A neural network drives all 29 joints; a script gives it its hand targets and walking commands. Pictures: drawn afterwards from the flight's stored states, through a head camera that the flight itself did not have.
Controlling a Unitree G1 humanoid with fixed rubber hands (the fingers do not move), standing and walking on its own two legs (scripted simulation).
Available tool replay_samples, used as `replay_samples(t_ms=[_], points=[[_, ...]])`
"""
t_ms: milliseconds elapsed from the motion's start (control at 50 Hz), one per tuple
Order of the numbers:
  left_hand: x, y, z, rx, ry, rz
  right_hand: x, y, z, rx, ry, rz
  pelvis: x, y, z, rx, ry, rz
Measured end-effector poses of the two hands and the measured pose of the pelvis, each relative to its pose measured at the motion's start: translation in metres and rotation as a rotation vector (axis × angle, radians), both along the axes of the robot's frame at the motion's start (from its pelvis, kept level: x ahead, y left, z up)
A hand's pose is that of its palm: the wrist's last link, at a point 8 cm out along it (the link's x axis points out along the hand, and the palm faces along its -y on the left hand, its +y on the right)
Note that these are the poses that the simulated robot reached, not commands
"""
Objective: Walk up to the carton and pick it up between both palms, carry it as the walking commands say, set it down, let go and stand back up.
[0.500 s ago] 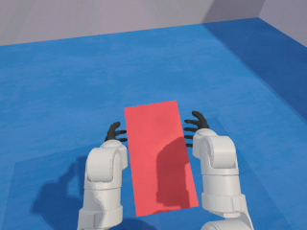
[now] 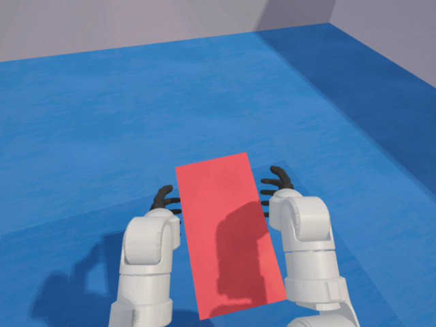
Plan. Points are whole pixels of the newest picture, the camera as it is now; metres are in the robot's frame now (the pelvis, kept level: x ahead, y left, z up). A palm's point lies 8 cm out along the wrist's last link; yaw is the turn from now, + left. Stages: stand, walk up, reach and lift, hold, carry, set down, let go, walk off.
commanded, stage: carry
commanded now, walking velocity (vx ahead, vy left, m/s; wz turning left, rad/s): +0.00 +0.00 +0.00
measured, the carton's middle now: (226, 233) +0.33 +0.01 -0.04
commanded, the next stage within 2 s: none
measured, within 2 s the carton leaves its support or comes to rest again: neither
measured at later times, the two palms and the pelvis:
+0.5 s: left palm (227, 292) +0.18 +0.01 +0.08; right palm (385, 280) +0.19 -0.20 +0.10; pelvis -0.11 -0.09 -0.01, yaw +0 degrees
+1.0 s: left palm (216, 318) +0.15 +0.03 +0.08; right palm (382, 302) +0.17 -0.19 +0.10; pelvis -0.14 -0.08 -0.01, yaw -1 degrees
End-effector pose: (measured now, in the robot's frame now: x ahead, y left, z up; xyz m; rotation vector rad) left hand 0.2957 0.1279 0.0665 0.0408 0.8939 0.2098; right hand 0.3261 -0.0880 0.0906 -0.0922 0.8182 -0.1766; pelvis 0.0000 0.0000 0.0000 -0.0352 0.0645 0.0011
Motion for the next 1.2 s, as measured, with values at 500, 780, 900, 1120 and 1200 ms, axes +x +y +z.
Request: replay_samples(t_ms=[500,780,900,1120,1200], points=[[-0.113,-0.114,0.012,0.012,-0.023,-0.094,-0.132,-0.115,0.013,-0.015,-0.031,-0.081,-0.11,-0.091,-0.006,0.063,-0.044,-0.009],[-0.139,-0.108,0.018,0.029,-0.033,-0.074,-0.156,-0.109,0.015,-0.012,-0.045,-0.059,-0.134,-0.087,-0.007,0.057,-0.054,-0.022],[-0.144,-0.104,0.012,0.018,-0.019,-0.076,-0.16,-0.105,0.012,-0.016,-0.03,-0.071,-0.14,-0.083,-0.008,0.053,-0.048,-0.022],[-0.143,-0.092,0.015,0.035,-0.036,-0.054,-0.157,-0.094,0.011,0.001,-0.048,-0.049,-0.14,-0.076,-0.009,0.049,-0.042,-0.015],[-0.138,-0.088,0.015,0.028,-0.04,-0.054,-0.154,-0.09,0.012,-0.005,-0.053,-0.05,-0.137,-0.072,-0.009,0.046,-0.039,-0.013]])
